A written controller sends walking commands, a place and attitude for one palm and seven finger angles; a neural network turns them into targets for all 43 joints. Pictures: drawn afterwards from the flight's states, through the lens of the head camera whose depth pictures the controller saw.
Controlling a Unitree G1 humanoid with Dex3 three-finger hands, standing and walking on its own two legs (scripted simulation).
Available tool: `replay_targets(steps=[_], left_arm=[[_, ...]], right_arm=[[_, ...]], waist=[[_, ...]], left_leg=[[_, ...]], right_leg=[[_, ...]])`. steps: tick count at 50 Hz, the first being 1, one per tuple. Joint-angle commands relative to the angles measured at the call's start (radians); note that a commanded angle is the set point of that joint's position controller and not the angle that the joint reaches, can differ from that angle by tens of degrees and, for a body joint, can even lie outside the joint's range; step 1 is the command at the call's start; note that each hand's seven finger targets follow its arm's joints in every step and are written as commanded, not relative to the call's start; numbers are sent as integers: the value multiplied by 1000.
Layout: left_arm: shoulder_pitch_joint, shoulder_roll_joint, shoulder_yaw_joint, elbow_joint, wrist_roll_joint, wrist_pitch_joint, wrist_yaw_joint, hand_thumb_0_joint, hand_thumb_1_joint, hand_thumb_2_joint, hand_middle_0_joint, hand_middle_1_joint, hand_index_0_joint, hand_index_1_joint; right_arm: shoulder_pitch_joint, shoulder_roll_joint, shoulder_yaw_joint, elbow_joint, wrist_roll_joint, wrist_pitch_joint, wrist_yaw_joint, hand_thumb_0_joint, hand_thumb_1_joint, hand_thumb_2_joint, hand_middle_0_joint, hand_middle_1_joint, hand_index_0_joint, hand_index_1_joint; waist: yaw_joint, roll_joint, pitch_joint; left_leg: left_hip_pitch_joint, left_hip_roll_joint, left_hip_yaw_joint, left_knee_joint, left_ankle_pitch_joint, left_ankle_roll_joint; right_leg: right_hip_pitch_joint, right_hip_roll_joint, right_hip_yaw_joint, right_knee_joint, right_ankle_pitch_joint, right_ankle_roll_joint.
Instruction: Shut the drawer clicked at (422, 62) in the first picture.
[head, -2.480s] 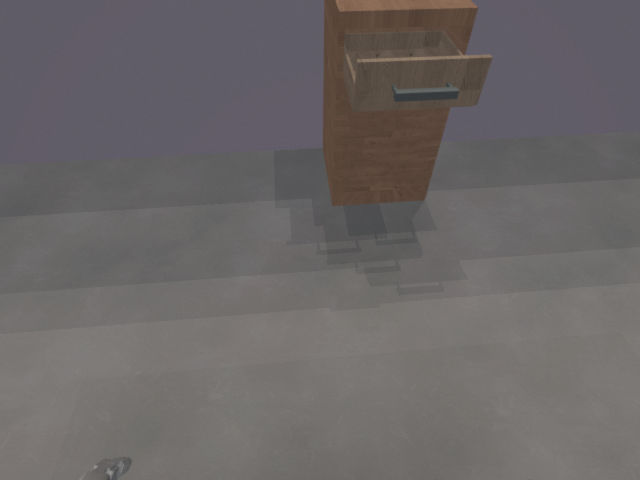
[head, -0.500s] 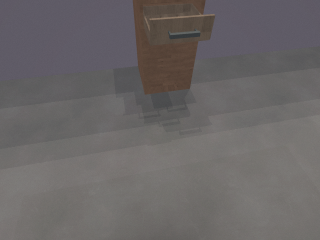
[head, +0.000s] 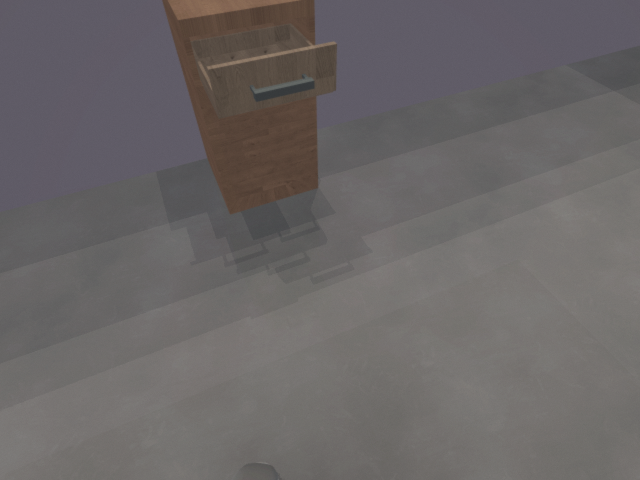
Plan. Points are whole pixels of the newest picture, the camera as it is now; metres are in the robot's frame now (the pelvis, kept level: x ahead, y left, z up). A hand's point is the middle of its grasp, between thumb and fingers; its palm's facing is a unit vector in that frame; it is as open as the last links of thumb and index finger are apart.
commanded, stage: walk to a spot facing it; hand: left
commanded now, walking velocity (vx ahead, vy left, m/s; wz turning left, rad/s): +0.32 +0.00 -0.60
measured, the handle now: (281, 85) +1.13 +0.24 -0.09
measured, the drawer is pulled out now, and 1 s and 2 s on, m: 0.23 0.23 0.23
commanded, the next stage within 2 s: none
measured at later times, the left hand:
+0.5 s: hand (160, 390) +0.27 +0.31 -0.18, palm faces -0.23 -0.96 -0.17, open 7.4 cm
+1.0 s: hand (254, 278) +0.52 +0.20 -0.19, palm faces -0.51 -0.84 -0.20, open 7.1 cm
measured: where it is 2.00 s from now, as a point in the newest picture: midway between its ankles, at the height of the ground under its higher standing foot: (385, 323)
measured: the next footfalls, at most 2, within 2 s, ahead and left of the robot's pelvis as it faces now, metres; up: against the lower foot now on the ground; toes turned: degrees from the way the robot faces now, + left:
left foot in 0.22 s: +0.15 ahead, +0.16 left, +0.00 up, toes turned -7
right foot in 0.88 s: +0.35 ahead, +0.01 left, +0.00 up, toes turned -42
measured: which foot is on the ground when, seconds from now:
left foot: up 0.00-0.20, down 0.22-0.86, up 0.88-1.00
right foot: down 0.00-0.22, up 0.24-0.86, down 0.88-1.00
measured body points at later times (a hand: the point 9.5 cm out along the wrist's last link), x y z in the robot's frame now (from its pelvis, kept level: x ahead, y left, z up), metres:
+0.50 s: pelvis +0.16 +0.12 +0.00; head +0.17 +0.17 +0.45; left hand +0.28 +0.36 -0.17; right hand +0.07 -0.12 -0.12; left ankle +0.11 +0.16 -0.75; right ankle +0.13 -0.06 -0.62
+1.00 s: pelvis +0.36 +0.08 -0.02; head +0.37 +0.09 +0.42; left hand +0.54 +0.25 -0.18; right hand +0.19 -0.06 -0.17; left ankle +0.38 +0.22 -0.63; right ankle +0.33 +0.03 -0.75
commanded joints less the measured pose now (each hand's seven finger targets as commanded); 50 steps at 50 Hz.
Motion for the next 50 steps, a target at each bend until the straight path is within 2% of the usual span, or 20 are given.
replay_targets(steps=[1,7,9,10,11,12,13,15,19,30,36,40,41,42,43,44,45,46,49,50], left_arm=[[85,197,51,-39,7,-24,17,0,900,900,-200,-300,-200,-300],[19,221,60,-58,11,-14,22,0,900,900,-200,-300,-200,-300],[-47,214,65,-75,5,-11,20,0,900,900,-200,-300,-200,-300],[-57,175,59,-83,-1,-11,15,0,900,900,-200,-300,-200,-300],[-35,120,54,-93,-13,-11,2,0,900,900,-200,-300,-200,-300],[-48,129,58,-104,-2,-13,2,0,900,900,-200,-300,-200,-300],[-71,148,65,-104,9,-12,-2,0,900,900,-200,-300,-200,-300],[-62,142,72,-59,20,4,-19,0,900,900,-200,-300,-200,-300],[-17,81,57,-28,17,37,-25,0,900,900,-200,-300,-200,-300],[-244,57,43,-71,10,62,-27,0,900,900,-200,-300,-200,-300],[-362,35,20,-87,2,55,-25,0,900,900,-200,-300,-200,-300],[-133,97,40,-19,-1,35,-6,0,900,900,-200,-300,-200,-300],[19,138,60,30,2,27,1,0,900,900,-200,-300,-200,-300],[155,178,77,72,3,13,9,0,900,900,-200,-300,-200,-300],[207,202,69,86,-12,4,18,0,900,900,-200,-300,-200,-300],[110,206,69,45,-25,2,22,0,900,900,-200,-300,-200,-300],[8,213,63,12,-25,0,22,0,900,900,-200,-300,-200,-300],[-44,177,53,-5,-23,-2,26,0,900,900,-200,-300,-200,-300],[-126,108,38,-14,1,-31,27,0,900,900,-200,-300,-200,-300],[-148,115,38,-24,3,-35,27,0,900,900,-200,-300,-200,-300]], right_arm=[[-146,-45,-3,-153,5,-47,3,0,-900,-900,200,300,200,300],[-123,-29,0,-177,21,-67,2,0,-900,-900,200,300,200,300],[29,-51,-6,-133,24,-78,-12,0,-900,-900,200,300,200,300],[163,-110,-18,-91,24,-84,-29,0,-900,-900,200,300,200,300],[288,-225,-45,-66,12,-83,-32,0,-900,-900,200,300,200,300],[298,-227,-37,-76,10,-75,-30,0,-900,-900,200,300,200,300],[212,-183,-24,-102,6,-69,-26,0,-900,-900,200,300,200,300],[133,-64,10,-93,10,-88,-30,0,-900,-900,200,300,200,300],[225,-8,32,-31,19,-115,-44,0,-900,-900,200,300,200,300],[421,8,49,86,15,-121,-65,0,-900,-900,200,300,200,300],[523,31,61,149,9,-108,-75,0,-900,-900,200,300,200,300],[427,-44,30,112,17,-82,-73,0,-900,-900,200,300,200,300],[361,-86,12,83,29,-84,-66,0,-900,-900,200,300,200,300],[291,-66,7,45,47,-81,-60,0,-900,-900,200,300,200,300],[253,28,28,8,56,-91,-48,0,-900,-900,200,300,200,300],[226,46,13,-37,49,-90,-58,0,-900,-900,200,300,200,300],[247,54,10,-42,35,-94,-47,0,-900,-900,200,300,200,300],[223,87,22,-56,32,-97,-32,0,-900,-900,200,300,200,300],[260,66,15,-36,-2,-41,-21,0,-900,-900,200,300,200,300],[257,52,8,-42,0,-32,-19,0,-900,-900,200,300,200,300]], waist=[[28,-133,37],[5,-174,44],[-71,-138,20],[-122,-17,-49],[-162,289,-124],[-145,255,-59],[-111,146,52],[-45,103,139],[-16,161,82],[-58,62,139],[-85,74,194],[54,212,92],[125,253,32],[197,144,-21],[189,-114,-117],[110,-32,-158],[39,46,-73],[-5,94,76],[-84,-129,159],[-108,-121,177]], left_leg=[[-146,-10,4,-105,-50,0],[128,-72,20,-359,-94,29],[429,-84,27,-531,2,38],[671,13,-52,-603,-53,53],[800,305,-403,-712,-311,122],[668,424,-579,-830,-448,171],[513,394,-528,-862,-475,187],[376,268,-294,-863,-235,77],[419,149,32,-761,403,-57],[638,204,123,-759,629,-29],[698,182,210,-746,962,-48],[505,108,391,-434,1709,-140],[387,114,389,-241,1648,-144],[119,104,359,101,1082,-117],[-74,-10,263,513,-276,-19],[-194,-19,66,665,-384,24],[-214,24,10,631,-248,59],[-198,54,0,493,-205,89],[-104,114,38,350,-72,37],[-61,124,36,276,-50,27]], right_leg=[[130,-288,373,-130,-129,-133],[-11,-257,359,-59,-28,-111],[-192,-181,295,59,-62,-62],[-323,-103,226,231,-88,-29],[-508,9,62,553,-369,30],[-556,-29,-29,738,-381,58],[-554,-97,-26,816,-309,61],[-524,-147,-45,900,-115,66],[-482,-128,-86,949,22,80],[-735,-143,-153,922,81,72],[-658,-99,-289,700,18,24],[-91,54,-501,375,-80,-38],[116,28,-462,311,-48,-69],[426,-85,-354,195,129,-131],[520,-329,-29,159,333,-246],[513,-482,269,99,358,-298],[386,-509,202,43,295,-251],[168,-451,129,-7,253,41],[-151,-395,72,-159,-95,-143],[-241,-367,14,-181,-149,-138]])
